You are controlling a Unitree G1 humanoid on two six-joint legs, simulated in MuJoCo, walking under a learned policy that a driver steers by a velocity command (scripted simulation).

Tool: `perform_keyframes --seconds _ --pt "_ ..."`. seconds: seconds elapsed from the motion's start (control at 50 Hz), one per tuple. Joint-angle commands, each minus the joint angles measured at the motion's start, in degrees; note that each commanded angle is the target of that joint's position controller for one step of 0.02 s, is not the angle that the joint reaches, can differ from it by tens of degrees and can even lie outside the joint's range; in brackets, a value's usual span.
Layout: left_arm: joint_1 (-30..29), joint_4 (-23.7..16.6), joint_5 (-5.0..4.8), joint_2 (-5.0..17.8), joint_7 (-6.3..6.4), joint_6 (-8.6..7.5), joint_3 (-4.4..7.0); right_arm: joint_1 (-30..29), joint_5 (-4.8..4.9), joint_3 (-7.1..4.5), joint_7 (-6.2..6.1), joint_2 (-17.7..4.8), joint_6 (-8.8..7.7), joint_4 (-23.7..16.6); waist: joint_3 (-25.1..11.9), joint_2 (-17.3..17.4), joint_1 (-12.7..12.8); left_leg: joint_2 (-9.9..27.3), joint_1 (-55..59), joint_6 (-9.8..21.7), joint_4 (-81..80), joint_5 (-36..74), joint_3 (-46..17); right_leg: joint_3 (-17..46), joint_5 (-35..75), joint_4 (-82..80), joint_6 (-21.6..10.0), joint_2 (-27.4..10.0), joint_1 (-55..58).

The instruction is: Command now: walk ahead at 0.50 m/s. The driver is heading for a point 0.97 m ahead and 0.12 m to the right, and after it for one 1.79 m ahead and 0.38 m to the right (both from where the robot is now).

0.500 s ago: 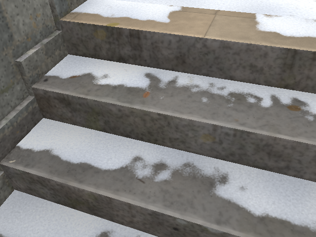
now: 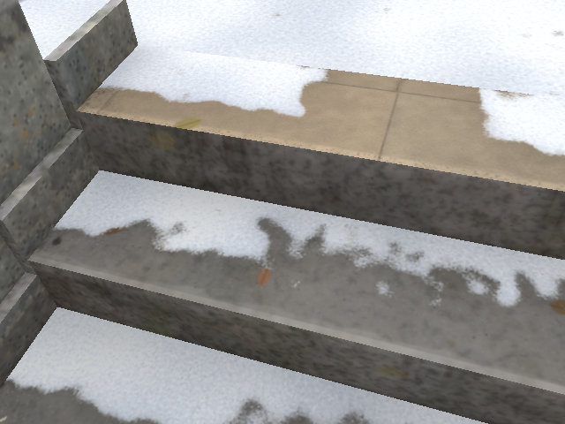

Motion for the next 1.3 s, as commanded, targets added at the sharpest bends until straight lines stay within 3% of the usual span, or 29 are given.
perform_keyframes --seconds 0.02,0.08,0.12,0.2,0.28,0.32,0.36,0.4,0.42,0.44,0.46,0.5,0.56,0.66,0.74,0.82,0.86,0.9,0.92,0.96,0.98,1.0,1.02,1.04,1.08,1.12,1.18,1.26,1.3 --pt "-19.89 -18.97 0.01 -5.12 -2.05 -0.75 -1.89 16.62 -0.74 1.81 1.16 7.66 -0.52 13.58 3.24 -2.67 1.03 14.36 18.54 2.01 -35.46 -1.01 -33.63 4.15 -4.02 44.08 -6.34 -0.54 -37.89" --pt "-11.7 -18.15 -2.33 -7.2 -2.53 1.13 -4.81 11.41 -2.29 2.12 2.04 7.81 -0.75 14.09 6.59 -0.88 8.56 8.51 11.05 -1.87 -37.55 7.33 -11.02 2.74 -4.15 37.05 -6.07 -1.99 -42.96" --pt "-14.57 -18.72 -2.6 -7.4 -1.41 2.7 -5.92 13.07 -3.31 2.82 2.64 5.8 -1.46 15.37 7.48 2.53 8.28 9.46 6.93 -0.05 -41.8 9.86 -9.29 -1.66 -1.71 49.04 -3.91 0.11 -47.44" --pt "-25.74 -24.19 -1.48 -3.79 1.04 3.28 -6.87 16.77 -0.74 3.83 2.16 2.65 -1.82 16.21 8.12 3.82 5.8 7.1 3.83 0.17 -46.15 7.5 -6.4 -7.21 6.14 32.88 0.51 -2.04 -48.62" --pt "-35.63 -26.76 -0.44 -2.53 0.55 2.98 -7.36 27.28 0.99 1.08 -2.06 -3.8 -0.99 19.3 0.62 3.69 1.23 14.19 29.95 4.24 -57.28 18.98 -11.49 -16.47 -5.11 15.2 3.06 -9.38 -45.05" --pt "-37.32 -26.69 -0.55 -0.57 -0.41 1.97 -6.67 25.62 2.4 0.95 -2.16 -4.7 -0.09 18.09 -1.05 5.65 2.68 11.37 26.92 4.05 -54.2 56.22 -4.26 -21.44 -10.31 -5.56 -0.32 -5.95 -23.33" --pt "-29.72 -24.4 -0.17 2.68 -0.41 1.56 -4.23 28.8 1.1 -0.18 -2.7 -9.56 0.5 18.54 -7.48 16.13 6.97 14.23 40.0 5.41 -41.56 101.34 -6.81 -21.55 -26.79 -13.85 -1.87 1.71 -13.68" --pt "-15.27 -20.17 0.98 9.28 -0.97 2.34 -1.14 25.64 0.73 -1.17 -2.19 -10.43 -1.19 16.22 -14.47 15.9 12.36 14.37 42.28 5.46 -20.68 105.38 -7.57 -5.63 -22.26 -30.55 -5.48 -1.92 -0.34" --pt "-5.1 -15.48 2.07 15.26 -0.64 3.64 1.45 25.46 1.61 -0.54 -0.8 -4.59 -2.49 14.52 -18.65 -3.64 12.91 6.72 20.75 3.7 -4.11 76.82 -9.29 19.68 -29.52 -51.21 -11.56 -12.35 17.22" --pt "2.81 -9.98 2.18 19.46 1.15 5.41 3.54 17.73 1.61 -0.24 0.7 1.12 -3.6 12.78 -17.74 -17.03 14.66 -7.54 0.58 -0.17 25.56 17.22 -16.95 50.05 -42.63 -78.24 -16.23 -21.3 23.82" --pt "-0.72 -8.69 2.71 13.81 1.82 4.63 1.84 14.31 2.68 -0.41 2.77 3.56 -5.2 10.14 -10.94 -11.45 10.84 -8.29 -8.26 0.21 48.52 14.87 -32.06 52.07 -37.1 -78.63 -11.32 -22.35 17.07" --pt "-7.91 -5.65 2.3 0.06 -0.28 3.88 -1.5 5.86 2.88 0.94 3.02 5.42 -5.06 2.27 5.15 -2.5 3.01 -4.76 -18.33 3.28 58.33 16.89 -27.08 25.85 -28.76 -68.33 -5.51 -19.14 -0.54" --pt "-11.43 -2.1 2.99 -5.34 -1.46 3.87 -2.43 15.63 2.75 2.05 1.64 6.47 -3.25 2.27 5.54 0.68 -4.33 -5.03 -21.02 5.82 62.08 19.59 -28.68 6.75 -13.74 -66.98 0.62 -13.48 -2.18" --pt "-6.99 -1.82 2.42 -0.63 -1.26 2.29 -2.37 7.83 1.31 3.87 0.77 6.8 -1.38 -2.08 5.95 0.2 -3.01 -4.39 -28.84 2.48 53.21 27.79 -19.49 -8.97 -6.23 -71.03 2.16 -10.09 -4.33" --pt "7.22 2.2 2.48 2.72 0.8 1.77 -1.75 1.98 1.06 4.22 -0.59 7.91 -0.84 -3.31 5.24 -6.56 2.67 -2.65 -47.22 0.27 62.33 24.22 -17.26 -1.54 -0.41 -71.65 -0.51 -13.82 14.06" --pt "15.31 4.17 1.19 -0.14 3.47 3.54 -2.09 -17.76 1.57 6.57 1.88 9.56 -1.67 -12.38 7.47 -7.47 8.45 1.87 -58.72 -2.27 55.71 17.45 -10.27 1.76 -0.35 -77.19 -0.2 -15.5 25.32" --pt "13.68 3.56 0.53 1.83 5.06 4.25 -1.87 -21.01 2.02 7.69 3.2 8.75 -1.48 -15.3 8.43 -4.74 7.11 5.02 -47.69 -4.19 44.42 17.05 -2.81 -0.09 4.19 -87.26 -1.33 -16.87 17.96" --pt "12.03 4.67 -1.28 2.76 5.77 3.58 -2.12 -26.56 3.69 8.5 3.94 8.25 -2.23 -18.21 6.64 -3.21 4.58 2.86 -11.47 -1.71 16.39 10.96 5.8 -8.81 36.3 -94.53 0.2 -15.63 5.94" --pt "16.01 6.57 -0.24 5.65 4.75 2.47 -1.74 -18.83 3.39 7.08 3.33 7.62 -2.86 -16.05 -1.22 -11.7 1.37 -4.16 4.19 -0.19 19.6 6.96 8.39 -10.74 77.25 -85.06 -1.59 -16.65 11.18" --pt "10.52 5.66 0.27 16.25 4.6 2.16 0.92 1.92 2.24 1.62 2.3 -4.07 -1.82 -9.64 -9.52 -23.92 -11.97 -5.53 11.18 4.98 4.07 -4.12 -3.22 -10.02 101.71 -66.67 -1.8 -18.4 31.46" --pt "3.6 2.12 0.82 18.1 5.43 1.34 1.76 15.02 0.03 -0.64 2.41 -9.54 -0.96 -5.5 -16.97 -20.59 -17.48 -1.69 26.76 7.12 -1.74 0.16 -17.86 -6.91 95.92 -53.3 -1.98 -16.79 25.2" --pt "6.71 0.27 0.66 8.91 3.78 0.06 0.87 24.08 -2.44 -2.94 1.72 -13.57 0.11 -0.55 -26.48 3.99 -13.93 10.59 46.88 16.63 -18.46 -6.86 -47.09 -4.17 68.59 -33.27 -1.06 -6.93 2.68" --pt "1.68 1.38 1.19 5.47 1.42 -1.82 0.99 27.07 -3.76 -3.2 -0.56 -14.03 2.15 2.42 -28.05 14.06 -14.07 19.55 46.06 20.78 -42.83 -6.12 -72.9 1.75 3.8 1.32 1.09 6.08 -5.61" --pt "-2.17 -3.15 -0.39 1.04 -1.47 -2.94 1.39 22.99 -3.37 -0.67 -0.27 -4.74 1.94 5.91 -19.01 8.26 -9.07 19.75 36.7 15.38 -45.04 -11.33 -70.04 12.36 -1.06 24.36 0.23 5.72 -16.24" --pt "-17.8 -15.66 -0.24 -3.92 -1.64 -1.15 -0.75 14.98 -0.69 1.43 1.92 5.1 0.0 12.3 1.71 0.71 -0.61 15.21 16.5 6.96 -36.95 -9.97 -43.56 4.34 -2.3 35.33 -4.51 1.83 -31.31" --pt "-14.64 -18.03 -0.05 -6.87 -1.67 -0.14 -3.19 13.49 -1.71 2.27 3.36 9.76 -1.41 15.1 2.4 -3.64 5.4 9.32 14.72 0.9 -34.13 3.93 -24.95 4.69 -0.13 39.45 -8.14 -0.16 -37.32" --pt "-12.13 -16.87 -2.52 -7.66 -0.61 1.74 -5.06 14.28 -3.29 2.35 3.37 7.26 -1.15 16.67 5.17 0.65 7.14 8.78 11.82 -0.51 -37.68 9.31 -14.5 1.49 -0.56 45.23 -5.14 -0.85 -48.03" --pt "-23.29 -22.3 -1.17 -6.43 0.71 3.07 -6.62 15.41 -1.39 3.88 3.36 5.39 -1.34 18.39 8.05 3.04 7.03 6.39 1.83 -3.94 -41.63 6.19 -9.37 -3.68 8.47 35.97 -1.51 -1.94 -51.67" --pt "-34.52 -25.61 -0.61 -5.79 1.88 2.81 -7.38 22.2 -1.35 3.6 2.03 3.11 -1.33 20.17 6.89 6.05 1.88 7.16 2.59 -1.07 -47.52 9.44 -11.33 -12.56 5.54 27.85 1.89 -2.99 -49.37"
